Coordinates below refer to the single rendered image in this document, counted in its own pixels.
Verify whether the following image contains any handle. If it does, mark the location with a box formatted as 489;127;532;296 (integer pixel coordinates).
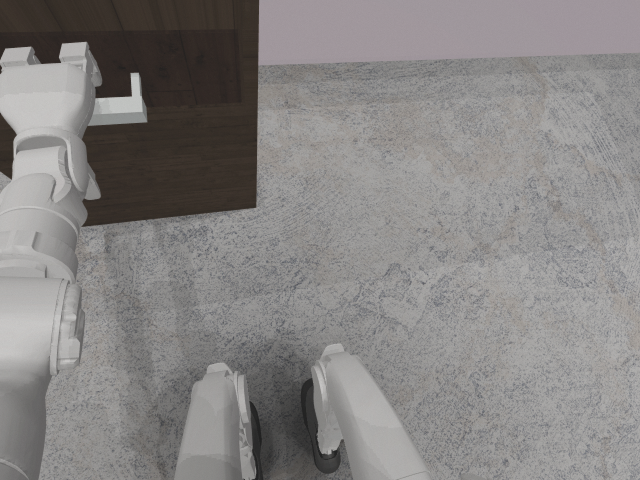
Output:
88;73;147;126

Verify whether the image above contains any left robot upper arm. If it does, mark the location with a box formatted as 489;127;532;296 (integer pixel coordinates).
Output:
0;276;85;480

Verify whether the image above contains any right robot foot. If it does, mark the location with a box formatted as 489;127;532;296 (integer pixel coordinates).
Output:
301;378;341;474

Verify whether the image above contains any robot right shin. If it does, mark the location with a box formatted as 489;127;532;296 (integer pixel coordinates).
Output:
313;344;365;454

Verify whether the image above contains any cabinet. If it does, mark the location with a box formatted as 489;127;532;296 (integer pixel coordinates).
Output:
0;0;259;227

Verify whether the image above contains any left robot hand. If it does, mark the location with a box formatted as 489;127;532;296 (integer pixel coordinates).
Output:
0;42;102;200

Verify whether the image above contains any drawer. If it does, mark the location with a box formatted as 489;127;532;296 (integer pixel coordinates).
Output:
0;29;242;115

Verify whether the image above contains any left robot forearm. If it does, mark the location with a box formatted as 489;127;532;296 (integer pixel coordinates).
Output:
0;128;89;284

